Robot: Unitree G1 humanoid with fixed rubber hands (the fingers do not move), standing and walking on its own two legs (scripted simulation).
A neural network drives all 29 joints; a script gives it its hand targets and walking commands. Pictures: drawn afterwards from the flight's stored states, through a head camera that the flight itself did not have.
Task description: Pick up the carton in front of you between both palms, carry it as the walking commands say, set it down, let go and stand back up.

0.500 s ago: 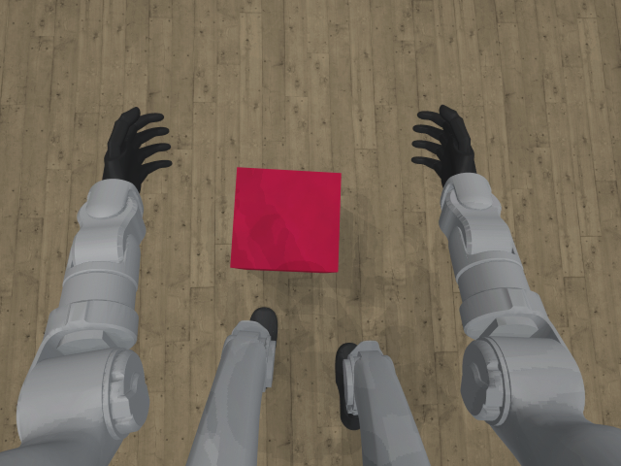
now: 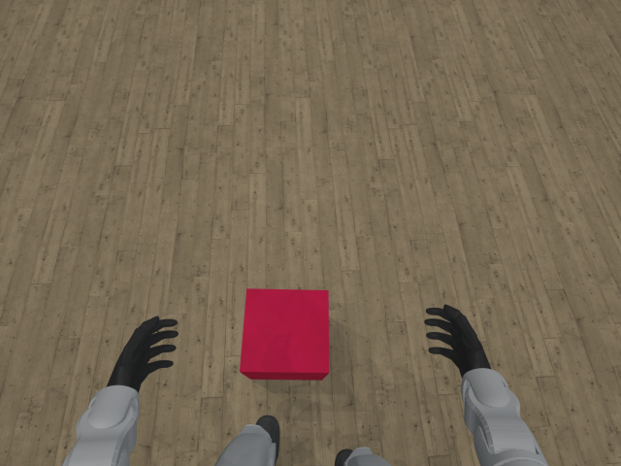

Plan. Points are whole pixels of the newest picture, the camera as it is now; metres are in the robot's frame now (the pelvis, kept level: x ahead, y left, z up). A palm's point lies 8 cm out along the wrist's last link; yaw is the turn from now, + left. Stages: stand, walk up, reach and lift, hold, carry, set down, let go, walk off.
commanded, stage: let go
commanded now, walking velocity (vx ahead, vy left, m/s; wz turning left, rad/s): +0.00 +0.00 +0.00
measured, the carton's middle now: (287, 337) +0.38 +0.05 -0.62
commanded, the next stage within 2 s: stand in 0.66 s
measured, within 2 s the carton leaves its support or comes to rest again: neither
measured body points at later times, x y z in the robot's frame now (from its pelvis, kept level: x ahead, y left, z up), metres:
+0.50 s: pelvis +0.02 -0.03 +0.03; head +0.04 -0.02 +0.48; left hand +0.19 +0.21 -0.05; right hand +0.20 -0.26 -0.04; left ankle +0.04 +0.10 -0.71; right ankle -0.04 -0.13 -0.71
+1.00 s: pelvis +0.03 -0.01 +0.02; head +0.04 +0.01 +0.47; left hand +0.16 +0.28 -0.08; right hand +0.17 -0.30 -0.06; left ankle +0.04 +0.10 -0.71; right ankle -0.04 -0.13 -0.71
